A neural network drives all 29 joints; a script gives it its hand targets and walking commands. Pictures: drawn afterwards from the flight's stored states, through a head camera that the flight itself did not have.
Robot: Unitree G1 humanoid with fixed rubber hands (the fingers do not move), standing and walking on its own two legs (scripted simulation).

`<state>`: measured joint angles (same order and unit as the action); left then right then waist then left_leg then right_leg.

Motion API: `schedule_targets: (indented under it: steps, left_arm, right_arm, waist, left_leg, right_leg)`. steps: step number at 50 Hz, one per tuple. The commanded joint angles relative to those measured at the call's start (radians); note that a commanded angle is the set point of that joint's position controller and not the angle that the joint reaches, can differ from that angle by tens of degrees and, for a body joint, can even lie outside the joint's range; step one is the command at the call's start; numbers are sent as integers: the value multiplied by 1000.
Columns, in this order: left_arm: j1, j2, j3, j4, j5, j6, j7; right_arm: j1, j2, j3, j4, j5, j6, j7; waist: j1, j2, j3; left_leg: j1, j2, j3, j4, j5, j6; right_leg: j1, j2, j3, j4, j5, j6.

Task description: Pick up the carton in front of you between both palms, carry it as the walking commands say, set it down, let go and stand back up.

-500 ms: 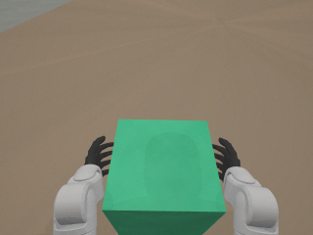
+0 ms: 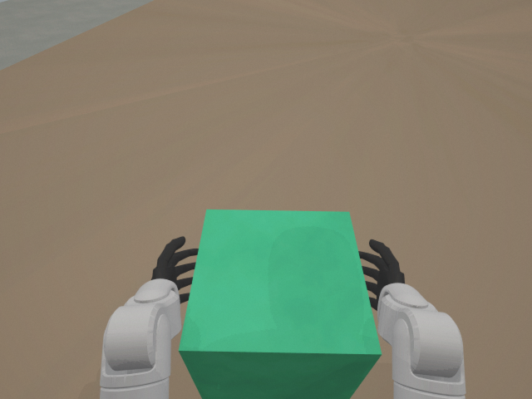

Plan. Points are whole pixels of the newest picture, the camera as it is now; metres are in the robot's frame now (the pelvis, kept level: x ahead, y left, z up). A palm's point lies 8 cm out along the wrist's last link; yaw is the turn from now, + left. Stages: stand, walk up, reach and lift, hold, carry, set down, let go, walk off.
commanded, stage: carry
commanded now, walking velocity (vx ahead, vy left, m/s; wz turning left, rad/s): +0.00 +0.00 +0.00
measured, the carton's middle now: (275, 314) +0.26 +0.00 +0.02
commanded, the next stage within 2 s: none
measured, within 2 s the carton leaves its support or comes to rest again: neither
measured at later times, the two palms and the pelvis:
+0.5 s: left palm (162, 314) +0.24 +0.16 +0.04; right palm (371, 319) +0.24 -0.13 +0.04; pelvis -0.04 +0.02 +0.00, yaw +0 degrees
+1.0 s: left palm (155, 312) +0.24 +0.18 +0.04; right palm (364, 317) +0.24 -0.12 +0.04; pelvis -0.05 +0.03 +0.00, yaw +0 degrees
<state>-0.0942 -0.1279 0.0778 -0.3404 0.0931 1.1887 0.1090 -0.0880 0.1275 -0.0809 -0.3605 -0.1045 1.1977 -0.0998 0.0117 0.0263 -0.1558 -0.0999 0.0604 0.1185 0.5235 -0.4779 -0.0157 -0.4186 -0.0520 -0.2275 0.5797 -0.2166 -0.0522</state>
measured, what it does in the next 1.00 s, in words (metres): shifts its weight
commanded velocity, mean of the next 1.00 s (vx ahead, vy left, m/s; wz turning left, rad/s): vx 0.00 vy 0.00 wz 0.00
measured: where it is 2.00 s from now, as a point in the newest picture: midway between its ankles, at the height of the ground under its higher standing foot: outside the picture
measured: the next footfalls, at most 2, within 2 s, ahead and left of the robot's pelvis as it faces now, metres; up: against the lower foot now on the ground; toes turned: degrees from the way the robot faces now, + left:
left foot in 1.96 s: +0.35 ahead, +0.15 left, +0.00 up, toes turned +1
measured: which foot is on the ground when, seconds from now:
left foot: down 0.00-1.00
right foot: down 0.00-1.00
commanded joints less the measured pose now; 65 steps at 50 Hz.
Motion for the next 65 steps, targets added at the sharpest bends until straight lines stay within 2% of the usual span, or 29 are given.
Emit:
schedule_targets:
  steps: [1, 9, 18, 25, 29, 32, 36, 41, 48, 63, 64, 65]
  left_arm:
    - [-412, -802, -648, -1, -287, -31, -200]
    - [-452, -781, -569, 129, -206, -150, -222]
    - [-502, -766, -446, 329, -114, -327, -251]
    - [-590, -805, -356, 516, -54, -489, -288]
    - [-634, -860, -357, 566, -49, -556, -309]
    - [-634, -893, -383, 557, -59, -564, -317]
    - [-599, -913, -436, 494, -87, -525, -315]
    - [-560, -885, -420, 483, -77, -489, -310]
    - [-591, -895, -428, 475, -89, -490, -312]
    - [-587, -901, -426, 482, -88, -488, -313]
    - [-585, -900, -424, 481, -88, -487, -313]
    - [-589, -903, -426, 479, -89, -487, -312]
  right_arm:
    - [-395, 786, 635, 15, 278, -34, 189]
    - [-460, 775, 571, 147, 223, -156, 216]
    - [-494, 767, 441, 351, 120, -329, 239]
    - [-580, 804, 353, 531, 49, -490, 272]
    - [-623, 858, 358, 581, 43, -557, 293]
    - [-626, 892, 386, 571, 56, -565, 301]
    - [-594, 915, 442, 508, 93, -526, 301]
    - [-561, 887, 423, 501, 86, -490, 298]
    - [-581, 894, 427, 494, 91, -491, 299]
    - [-581, 896, 426, 498, 92, -492, 302]
    - [-581, 899, 427, 497, 92, -492, 302]
    - [-588, 900, 427, 494, 91, -492, 302]
  waist:
    - [-8, -7, -164]
    - [-8, -10, -103]
    - [-8, -13, -93]
    - [-8, -21, -111]
    - [-10, -25, -139]
    - [-11, -26, -161]
    - [-12, -24, -181]
    - [-11, -19, -168]
    - [-11, -15, -145]
    - [-13, -12, -143]
    - [-12, -5, -144]
    - [-11, 21, -120]
  left_leg:
    - [-92, 95, -52, -53, 513, 12]
    - [-147, 94, -71, -105, 349, 31]
    - [-171, 87, -77, -123, 266, 46]
    - [-171, 80, -80, -115, 250, 56]
    - [-159, 77, -78, -96, 280, 57]
    - [-149, 75, -76, -82, 310, 57]
    - [-136, 75, -72, -62, 358, 55]
    - [-139, 78, -71, -59, 386, 53]
    - [-146, 80, -75, -72, 371, 52]
    - [-138, 82, -71, -67, 411, 50]
    - [-136, 88, -73, -99, 330, 51]
    - [-141, 113, -94, -173, 187, 58]
  right_leg:
    - [255, -118, 143, -16, 468, -5]
    - [237, -114, 152, -64, 284, 8]
    - [229, -116, 156, -92, 202, 17]
    - [238, -114, 154, -98, 201, 20]
    - [255, -114, 151, -91, 238, 17]
    - [264, -117, 148, -84, 270, 15]
    - [268, -119, 144, -71, 314, 12]
    - [258, -119, 140, -66, 325, 13]
    - [245, -114, 136, -72, 286, 19]
    - [242, -112, 124, -67, 291, 27]
    - [239, -106, 113, -77, 212, 30]
    - [227, -94, 85, -88, 74, 44]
